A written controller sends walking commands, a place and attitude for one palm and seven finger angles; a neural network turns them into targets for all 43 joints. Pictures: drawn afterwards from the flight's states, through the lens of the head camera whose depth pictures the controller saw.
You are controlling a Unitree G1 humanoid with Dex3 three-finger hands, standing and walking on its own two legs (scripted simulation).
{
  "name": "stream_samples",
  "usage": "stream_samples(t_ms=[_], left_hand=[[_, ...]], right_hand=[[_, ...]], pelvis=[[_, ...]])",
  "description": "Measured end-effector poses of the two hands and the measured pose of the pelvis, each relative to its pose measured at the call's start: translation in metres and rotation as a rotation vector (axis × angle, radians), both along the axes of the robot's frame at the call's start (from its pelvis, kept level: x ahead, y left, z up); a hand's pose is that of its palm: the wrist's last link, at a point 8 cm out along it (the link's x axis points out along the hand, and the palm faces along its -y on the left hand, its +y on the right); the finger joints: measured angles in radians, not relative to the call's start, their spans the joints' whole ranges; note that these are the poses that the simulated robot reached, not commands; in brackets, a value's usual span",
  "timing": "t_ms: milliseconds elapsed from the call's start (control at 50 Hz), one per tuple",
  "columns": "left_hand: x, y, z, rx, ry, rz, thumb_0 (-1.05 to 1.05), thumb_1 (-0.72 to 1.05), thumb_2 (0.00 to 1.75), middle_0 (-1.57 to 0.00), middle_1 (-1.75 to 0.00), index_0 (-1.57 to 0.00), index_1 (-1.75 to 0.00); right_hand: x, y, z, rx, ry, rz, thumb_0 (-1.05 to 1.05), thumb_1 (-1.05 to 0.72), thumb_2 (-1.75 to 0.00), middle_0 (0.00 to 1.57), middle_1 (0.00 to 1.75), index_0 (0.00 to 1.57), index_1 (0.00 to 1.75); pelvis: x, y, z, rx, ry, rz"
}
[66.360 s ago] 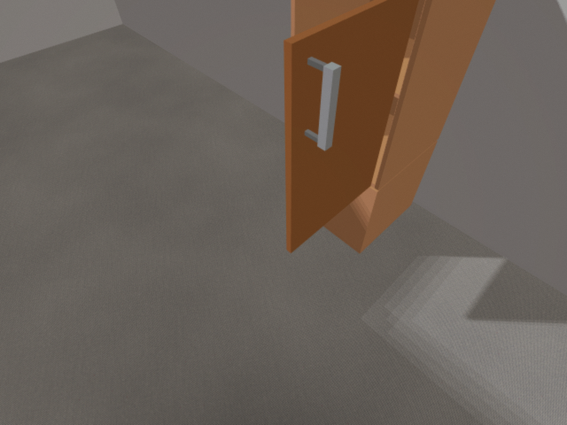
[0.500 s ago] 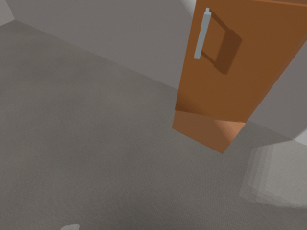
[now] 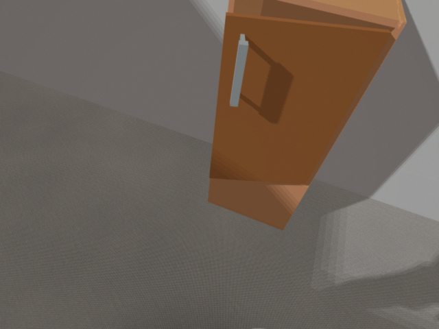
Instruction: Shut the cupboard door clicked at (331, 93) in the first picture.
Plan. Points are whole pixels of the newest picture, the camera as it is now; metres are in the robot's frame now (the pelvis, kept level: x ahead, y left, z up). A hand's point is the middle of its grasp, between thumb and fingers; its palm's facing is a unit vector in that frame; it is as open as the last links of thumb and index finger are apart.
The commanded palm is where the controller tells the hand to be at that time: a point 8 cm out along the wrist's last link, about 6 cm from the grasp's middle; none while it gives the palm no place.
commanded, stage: take the last steps up to it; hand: left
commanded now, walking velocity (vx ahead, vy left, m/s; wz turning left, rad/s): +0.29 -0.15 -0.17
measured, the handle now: (238, 71) +0.67 -0.02 +0.13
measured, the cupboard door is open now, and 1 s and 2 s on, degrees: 20 20 20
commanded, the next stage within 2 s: come to a stop and stand still in 0.38 s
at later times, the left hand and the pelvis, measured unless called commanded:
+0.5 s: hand (191, 276) +0.27 +0.06 -0.17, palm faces -0.07 -0.98 -0.21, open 7.2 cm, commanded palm none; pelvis +0.17 -0.12 +0.00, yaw -3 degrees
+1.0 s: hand (189, 280) +0.26 +0.06 -0.17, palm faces -0.02 -0.96 -0.27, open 7.3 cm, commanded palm none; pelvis +0.23 -0.13 +0.00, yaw -4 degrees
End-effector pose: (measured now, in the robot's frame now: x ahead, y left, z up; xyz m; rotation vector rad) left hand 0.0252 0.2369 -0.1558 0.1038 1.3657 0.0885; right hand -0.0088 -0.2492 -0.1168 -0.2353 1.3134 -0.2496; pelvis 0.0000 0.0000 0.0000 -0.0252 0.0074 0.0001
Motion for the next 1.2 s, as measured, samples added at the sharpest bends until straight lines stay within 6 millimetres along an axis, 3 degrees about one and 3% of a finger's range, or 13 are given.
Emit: stream_samples(t_ms=[120,220,300,340,440,560,620,700,760,840,1020,1120,1200], left_hand=[[0.082,-0.015,0.013,0.012,-0.079,-0.069,0.01,0.91,0.90,-0.20,-0.30,-0.20,-0.30],[0.161,-0.049,0.014,0.027,-0.127,-0.154,0.01,0.91,0.90,-0.20,-0.30,-0.20,-0.30],[0.221,-0.084,0.007,0.054,-0.203,-0.191,0.01,0.91,0.90,-0.20,-0.30,-0.20,-0.30],[0.235,-0.099,0.007,0.064,-0.229,-0.181,0.01,0.91,0.90,-0.20,-0.30,-0.20,-0.30],[0.235,-0.126,0.014,0.066,-0.163,-0.131,0.00,0.91,0.90,-0.20,-0.30,-0.20,-0.30],[0.238,-0.132,0.012,0.071,-0.107,-0.074,-0.01,0.94,0.90,-0.20,-0.30,-0.20,-0.30],[0.238,-0.139,0.002,0.051,-0.071,-0.049,0.00,0.93,0.90,-0.20,-0.30,-0.20,-0.30],[0.238,-0.145,0.000,0.054,-0.025,-0.011,0.00,0.94,0.90,-0.20,-0.30,-0.20,-0.30],[0.236,-0.146,0.004,0.065,-0.004,0.004,0.01,0.93,0.90,-0.20,-0.30,-0.20,-0.30],[0.234,-0.143,0.010,0.100,0.004,0.005,0.01,0.92,0.90,-0.20,-0.30,-0.20,-0.30],[0.229,-0.125,0.022,0.149,0.020,-0.031,0.01,0.91,0.90,-0.20,-0.30,-0.20,-0.30],[0.240,-0.105,0.030,0.157,-0.073,-0.099,0.01,0.91,0.90,-0.20,-0.30,-0.21,-0.30],[0.257,-0.081,0.018,0.162,-0.151,-0.110,0.01,0.90,0.90,-0.20,-0.30,-0.21,-0.30]], right_hand=[[-0.023,0.000,0.004,0.041,0.134,-0.091,0.00,-0.91,-0.90,0.20,0.30,0.20,0.30],[-0.032,-0.010,-0.006,0.097,0.241,-0.183,0.00,-0.91,-0.90,0.20,0.30,0.20,0.30],[-0.020,-0.032,-0.028,0.147,0.317,-0.228,0.00,-0.90,-0.90,0.20,0.30,0.20,0.30],[0.001,-0.047,-0.035,0.157,0.327,-0.231,0.01,-0.91,-0.90,0.20,0.30,0.20,0.30],[0.102,-0.086,-0.033,0.125,0.163,-0.160,0.01,-0.91,-0.90,0.20,0.30,0.20,0.30],[0.229,-0.109,-0.021,0.091,-0.063,-0.049,0.00,-0.91,-0.90,0.20,0.29,0.20,0.30],[0.277,-0.109,-0.020,0.083,-0.136,-0.010,0.00,-0.91,-0.90,0.20,0.29,0.20,0.30],[0.316,-0.103,-0.015,0.096,-0.159,0.024,0.00,-0.91,-0.90,0.20,0.29,0.20,0.30],[0.331,-0.102,-0.017,0.108,-0.157,0.037,0.00,-0.91,-0.90,0.20,0.30,0.20,0.30],[0.335,-0.110,-0.026,0.119,-0.142,0.031,0.00,-0.91,-0.90,0.20,0.30,0.20,0.30],[0.299,-0.123,-0.026,0.098,-0.049,-0.036,0.00,-0.91,-0.90,0.20,0.30,0.20,0.30],[0.290,-0.111,-0.014,0.087,-0.159,-0.072,0.01,-0.91,-0.90,0.20,0.30,0.20,0.30],[0.279,-0.092,-0.023,0.067,-0.208,-0.052,0.01,-0.91,-0.90,0.20,0.30,0.20,0.30]], pelvis=[[0.037,-0.016,0.007,-0.007,0.005,-0.040],[0.073,-0.043,0.000,0.008,0.008,-0.067],[0.110,-0.076,-0.019,0.023,0.005,-0.074],[0.122,-0.088,-0.021,0.018,-0.004,-0.078],[0.153,-0.106,-0.007,0.014,-0.006,-0.062],[0.193,-0.121,-0.001,-0.003,-0.001,-0.053],[0.213,-0.123,-0.006,-0.024,-0.018,-0.060],[0.232,-0.129,-0.004,0.006,-0.023,-0.057],[0.237,-0.131,-0.003,0.018,-0.016,-0.055],[0.236,-0.134,-0.005,0.028,-0.005,-0.059],[0.230,-0.125,0.001,0.056,-0.018,-0.077],[0.224,-0.105,0.002,0.054,-0.022,-0.113],[0.217,-0.086,-0.014,0.021,-0.042,-0.103]])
